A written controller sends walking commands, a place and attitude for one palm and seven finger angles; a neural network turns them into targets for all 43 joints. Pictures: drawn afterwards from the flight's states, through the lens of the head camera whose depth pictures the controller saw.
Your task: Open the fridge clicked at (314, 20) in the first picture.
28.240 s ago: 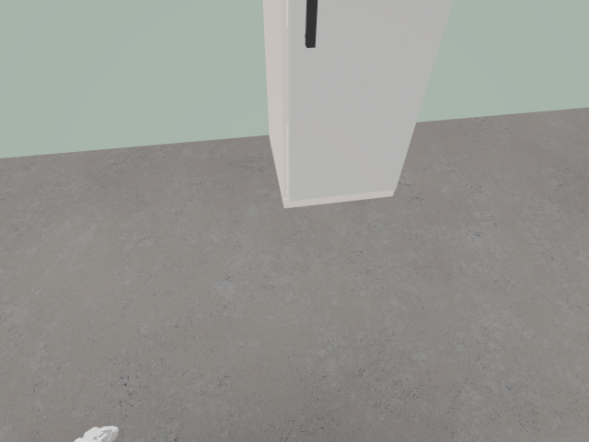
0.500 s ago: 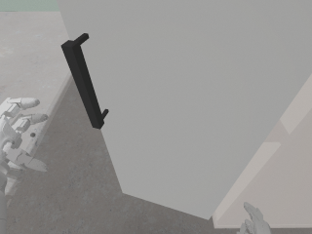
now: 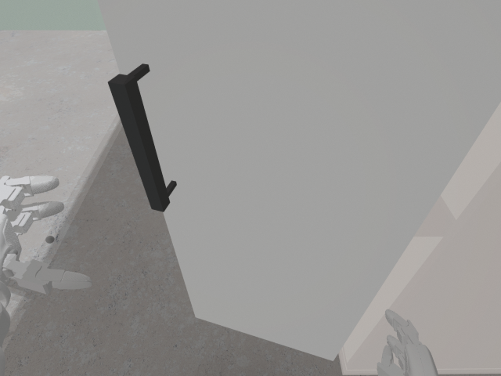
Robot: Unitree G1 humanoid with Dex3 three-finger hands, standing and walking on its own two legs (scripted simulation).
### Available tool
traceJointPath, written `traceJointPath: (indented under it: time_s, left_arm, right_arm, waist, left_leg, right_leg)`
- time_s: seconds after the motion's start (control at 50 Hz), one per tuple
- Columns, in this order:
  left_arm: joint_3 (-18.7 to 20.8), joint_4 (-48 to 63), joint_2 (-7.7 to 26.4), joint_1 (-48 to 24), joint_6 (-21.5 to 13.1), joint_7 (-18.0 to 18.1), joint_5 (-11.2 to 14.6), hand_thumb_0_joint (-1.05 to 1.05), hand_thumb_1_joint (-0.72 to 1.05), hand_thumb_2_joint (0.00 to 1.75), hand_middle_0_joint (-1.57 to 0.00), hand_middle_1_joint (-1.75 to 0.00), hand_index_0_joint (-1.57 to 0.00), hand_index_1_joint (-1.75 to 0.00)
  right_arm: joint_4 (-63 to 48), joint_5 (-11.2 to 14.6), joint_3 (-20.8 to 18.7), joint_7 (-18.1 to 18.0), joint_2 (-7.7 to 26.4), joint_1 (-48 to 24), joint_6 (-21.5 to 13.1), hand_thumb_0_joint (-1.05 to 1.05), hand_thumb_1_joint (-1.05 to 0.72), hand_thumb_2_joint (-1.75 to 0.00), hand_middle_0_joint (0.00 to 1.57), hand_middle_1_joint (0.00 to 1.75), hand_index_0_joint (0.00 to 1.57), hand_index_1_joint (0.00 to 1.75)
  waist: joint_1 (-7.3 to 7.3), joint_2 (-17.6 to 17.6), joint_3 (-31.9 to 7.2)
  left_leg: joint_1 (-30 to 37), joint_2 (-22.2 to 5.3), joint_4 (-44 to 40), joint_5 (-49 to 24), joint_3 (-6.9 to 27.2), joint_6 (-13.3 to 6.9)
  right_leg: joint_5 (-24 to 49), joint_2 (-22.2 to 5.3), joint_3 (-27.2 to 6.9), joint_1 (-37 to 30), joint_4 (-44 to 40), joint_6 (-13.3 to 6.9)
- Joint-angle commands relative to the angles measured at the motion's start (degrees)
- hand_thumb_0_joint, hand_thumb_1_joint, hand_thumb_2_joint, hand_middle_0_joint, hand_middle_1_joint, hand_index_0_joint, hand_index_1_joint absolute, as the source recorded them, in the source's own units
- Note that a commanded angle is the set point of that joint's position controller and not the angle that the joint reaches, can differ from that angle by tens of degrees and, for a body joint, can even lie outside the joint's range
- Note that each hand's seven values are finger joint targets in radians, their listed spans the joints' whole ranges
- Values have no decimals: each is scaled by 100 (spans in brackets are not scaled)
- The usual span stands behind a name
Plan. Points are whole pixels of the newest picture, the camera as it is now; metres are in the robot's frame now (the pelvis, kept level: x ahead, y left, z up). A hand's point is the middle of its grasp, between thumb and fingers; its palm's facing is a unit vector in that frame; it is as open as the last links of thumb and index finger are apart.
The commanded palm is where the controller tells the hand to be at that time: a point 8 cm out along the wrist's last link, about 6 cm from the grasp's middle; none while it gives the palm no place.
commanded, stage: draw the hand back to the body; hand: left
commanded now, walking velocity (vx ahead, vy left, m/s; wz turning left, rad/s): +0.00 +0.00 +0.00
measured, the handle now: (152, 145) +0.42 +0.23 +0.17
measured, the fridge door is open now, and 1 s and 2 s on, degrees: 73 73 73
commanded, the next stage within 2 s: step back with the hand held close in 0.96 s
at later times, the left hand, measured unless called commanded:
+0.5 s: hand (51, 241) +0.22 +0.29 +0.16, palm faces +0.47 -0.80 -0.37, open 9.6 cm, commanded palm +0.16 +0.32 +0.18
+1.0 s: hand (54, 251) +0.20 +0.27 +0.17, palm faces +0.48 -0.79 -0.38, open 7.4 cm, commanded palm +0.15 +0.30 +0.18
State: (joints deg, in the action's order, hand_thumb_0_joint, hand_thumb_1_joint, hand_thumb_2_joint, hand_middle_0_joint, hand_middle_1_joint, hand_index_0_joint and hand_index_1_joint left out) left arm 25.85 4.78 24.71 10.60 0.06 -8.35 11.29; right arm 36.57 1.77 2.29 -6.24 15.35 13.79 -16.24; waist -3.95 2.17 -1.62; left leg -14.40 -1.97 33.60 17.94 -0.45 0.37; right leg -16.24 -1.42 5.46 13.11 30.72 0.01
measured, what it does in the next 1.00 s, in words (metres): stands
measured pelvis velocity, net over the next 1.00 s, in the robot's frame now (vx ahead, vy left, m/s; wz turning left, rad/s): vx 0.01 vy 0.00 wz -0.02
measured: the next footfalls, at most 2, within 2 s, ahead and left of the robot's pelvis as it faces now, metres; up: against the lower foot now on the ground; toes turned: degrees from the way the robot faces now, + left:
none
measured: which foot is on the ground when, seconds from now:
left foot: down 0.00-1.00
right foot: down 0.00-1.00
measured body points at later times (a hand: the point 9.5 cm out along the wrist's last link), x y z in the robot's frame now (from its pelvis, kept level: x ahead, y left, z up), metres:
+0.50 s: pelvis +0.01 +0.01 +0.01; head -0.01 +0.00 +0.46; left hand +0.19 +0.33 +0.18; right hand +0.20 -0.21 -0.07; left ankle +0.00 +0.12 -0.73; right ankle +0.00 -0.12 -0.73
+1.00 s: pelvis +0.01 +0.00 +0.01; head -0.01 -0.02 +0.46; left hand +0.17 +0.31 +0.19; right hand +0.20 -0.22 -0.07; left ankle +0.00 +0.12 -0.73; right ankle +0.00 -0.12 -0.73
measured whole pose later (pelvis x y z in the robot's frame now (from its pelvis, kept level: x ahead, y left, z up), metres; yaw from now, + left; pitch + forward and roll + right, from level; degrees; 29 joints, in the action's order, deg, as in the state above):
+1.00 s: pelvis +0.01 +0.00 +0.01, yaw -1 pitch -4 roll +0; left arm 20.0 21.3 20.0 24.7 -3.8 6.3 3.6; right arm 37.7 0.0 1.2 -5.5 12.3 12.1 -10.0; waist -5.1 2.7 0.4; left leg -6.5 -1.3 26.9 16.1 -1.9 0.2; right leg -15.2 -1.9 4.2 6.7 26.3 0.3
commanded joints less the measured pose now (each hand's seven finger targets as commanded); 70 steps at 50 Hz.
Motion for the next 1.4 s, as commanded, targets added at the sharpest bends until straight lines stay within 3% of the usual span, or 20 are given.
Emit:
traceJointPath:
  time_s: [0.0, 0.04, 0.12, 0.18, 0.32, 0.38, 0.56, 0.62, 0.74, 0.9, 0.94, 1.02, 1.04, 1.06, 1.08, 1.1, 1.12, 1.16, 1.26, 1.38]
  left_arm:
    - [389, 2071, 1193, -720, -736, 1303, -479, 0, -12, 41, -24, -89, -24, -89]
    - [398, 2047, 1137, -412, -795, 1483, -573, 0, -4, 44, -23, -85, -23, -85]
    - [171, 2130, 873, -381, -845, 1601, -695, 0, 10, 51, -23, -77, -23, -77]
    - [102, 2099, 783, -211, -813, 1623, -718, 0, 21, 57, -22, -70, -22, -70]
    - [126, 2459, 726, 312, -804, 1596, -735, 0, 47, 69, -22, -55, -22, -55]
    - [177, 2619, 759, 494, -804, 1590, -740, 0, 57, 74, -21, -49, -21, -49]
    - [124, 2934, 675, 963, -802, 1585, -742, 0, 90, 90, -20, -30, -20, -30]
    - [85, 2994, 653, 845, -811, 1601, -774, 0, 90, 90, -20, -30, -20, -30]
    - [143, 2852, 714, 819, -764, 1600, -757, 0, 90, 90, -20, -30, -20, -30]
    - [85, 2898, 667, 815, -783, 1591, -762, 0, 90, 90, -20, -30, -20, -30]
    - [169, 2881, 741, 842, -794, 1588, -750, 0, 90, 90, -20, -30, -20, -30]
    - [108, 2879, 674, 820, -805, 1583, -760, 0, 90, 90, -20, -30, -20, -30]
    - [148, 2876, 717, 859, -808, 1583, -758, 0, 90, 90, -20, -30, -20, -30]
    - [-140, 3032, 507, 667, -825, 1556, -777, 0, 90, 90, -20, -30, -20, -30]
    - [596, 3409, 1176, -182, -1092, 1623, -768, 0, 90, 90, -20, -30, -20, -30]
    - [246, 2725, 711, 472, -1116, 1579, -808, 0, 90, 90, -20, -30, -20, -30]
    - [108, 2507, 515, 904, -1111, 1558, -847, 0, 90, 90, -20, -30, -20, -30]
    - [156, 2767, 572, 1109, -1200, 1576, -876, 0, 90, 90, -20, -30, -20, -30]
    - [466, 3387, 809, 1723, -1318, 1697, -865, 0, 90, 90, -20, -30, -20, -30]
    - [647, 3616, 885, 1989, -1384, 1758, -838, 0, 90, 90, -20, -30, -20, -30]
  right_arm:
    - [-743, -93, -283, 35, 564, -671, -244, 0, -90, -90, 20, 30, 20, 30]
    - [-670, -124, -330, 20, 582, -687, -197, 0, -90, -90, 20, 30, 20, 30]
    - [-663, -124, -330, 31, 490, -760, -69, 0, -90, -90, 20, 30, 20, 30]
    - [-661, -133, -328, 32, 481, -792, 35, 0, -90, -90, 20, 30, 20, 30]
    - [-736, -157, -334, 89, 409, -855, 191, 0, -90, -90, 20, 30, 20, 30]
    - [-784, -172, -342, 104, 411, -858, 230, 0, -90, -90, 20, 30, 20, 30]
    - [-869, -173, -365, 86, 386, -851, 276, 0, -90, -90, 20, 30, 20, 30]
    - [-847, -162, -361, 77, 362, -839, 280, 0, -90, -90, 20, 30, 20, 30]
    - [-842, -177, -367, 25, 394, -870, 308, 0, -90, -90, 20, 30, 20, 30]
    - [-835, -176, -334, 45, 326, -895, 273, 0, -90, -90, 20, 30, 20, 30]
    - [-836, -181, -358, 33, 361, -901, 266, 0, -90, -90, 20, 30, 20, 30]
    - [-848, -164, -343, 40, 314, -912, 261, 0, -90, -90, 20, 30, 20, 30]
    - [-830, -179, -356, 30, 354, -910, 249, 0, -90, -90, 20, 30, 20, 30]
    - [-847, -182, -335, 45, 331, -927, 231, 0, -90, -90, 20, 30, 20, 30]
    - [-1021, -130, -301, 69, 400, -956, 412, 0, -90, -90, 20, 30, 20, 30]
    - [-825, -176, -295, 82, 322, -836, 535, 0, -90, -90, 20, 30, 20, 30]
    - [-864, -185, -322, 114, 331, -783, 645, 0, -90, -90, 20, 30, 20, 30]
    - [-985, -181, -368, 118, 369, -808, 797, 0, -90, -90, 20, 30, 20, 30]
    - [-1297, -156, -411, 93, 366, -881, 1017, 0, -90, -90, 20, 30, 20, 30]
    - [-1449, -143, -442, 62, 366, -802, 1042, 0, -90, -90, 20, 30, 20, 30]
  waist:
    - [8, 784, -544]
    - [-11, 273, -550]
    - [31, 291, -408]
    - [16, 39, -321]
    - [-60, 307, -329]
    - [-88, 134, -311]
    - [-92, 126, -266]
    - [-54, 319, -207]
    - [-71, 33, -184]
    - [-71, 153, -125]
    - [-87, -20, -129]
    - [-77, 231, -88]
    - [-91, 60, -118]
    - [-48, 135, -164]
    - [149, -133, 479]
    - [254, -481, 479]
    - [242, -701, 338]
    - [238, -479, -161]
    - [206, 83, -746]
    - [212, 292, -772]
  left_leg:
    - [298, 69, -812, -642, 84, -163]
    - [323, 20, -888, -785, 98, -192]
    - [442, 11, -990, -965, 82, -178]
    - [478, -4, -1051, -1175, 100, -186]
    - [651, -26, -1099, -1644, 71, -124]
    - [631, -47, -1084, -1825, 91, -118]
    - [674, -37, -1077, -1755, 19, -144]
    - [721, -22, -1074, -1585, -8, -131]
    - [705, -17, -1076, -1490, -13, -193]
    - [717, -9, -1067, -1378, -26, -186]
    - [705, -17, -1068, -1407, -29, -204]
    - [725, -7, -1075, -1319, -44, -190]
    - [714, -14, -1059, -1432, -32, -205]
    - [766, -8, -1049, -1433, -38, -213]
    - [323, -112, -811, -935, -36, -298]
    - [289, -62, -626, -746, 29, -284]
    - [328, -72, -502, -780, 3, -276]
    - [380, -136, -527, -1238, 25, -259]
    - [333, -376, -854, -2301, 219, -284]
    - [-325, -530, -1019, -2043, 386, -349]
  right_leg:
    - [465, -119, -296, -121, -608, -120]
    - [552, -89, -270, -233, -609, -108]
    - [666, -92, -255, -264, -571, -106]
    - [815, -83, -237, -373, -607, -101]
    - [1130, -76, -233, -576, -646, -106]
    - [1291, -86, -210, -662, -671, -107]
    - [1311, -93, -222, -670, -756, -89]
    - [1152, -85, -226, -551, -763, -94]
    - [1141, -95, -237, -582, -833, -79]
    - [1060, -110, -247, -543, -852, -79]
    - [1098, -105, -242, -579, -895, -76]
    - [1006, -120, -259, -512, -872, -76]
    - [1114, -119, -245, -564, -895, -77]
    - [1141, -144, -254, -549, -883, -62]
    - [1406, -427, -989, -37, -1314, -59]
    - [1347, -611, -1048, 88, -1388, -120]
    - [1433, -692, -1083, 107, -1364, -142]
    - [2008, -785, -957, -186, -1032, -165]
    - [2227, -465, -613, -529, -407, -1]
    - [2103, -252, -568, -764, -24, 58]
